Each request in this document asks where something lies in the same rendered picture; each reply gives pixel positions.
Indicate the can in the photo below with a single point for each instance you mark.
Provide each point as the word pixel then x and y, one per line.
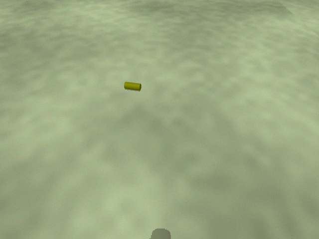
pixel 132 86

